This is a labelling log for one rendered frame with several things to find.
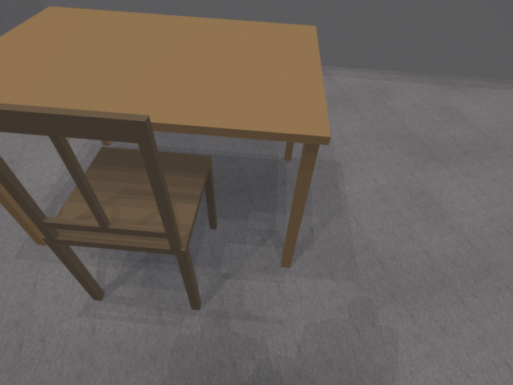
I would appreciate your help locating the table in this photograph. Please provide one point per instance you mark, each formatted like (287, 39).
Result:
(203, 76)

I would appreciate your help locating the chair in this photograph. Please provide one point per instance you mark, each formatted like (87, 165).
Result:
(135, 200)

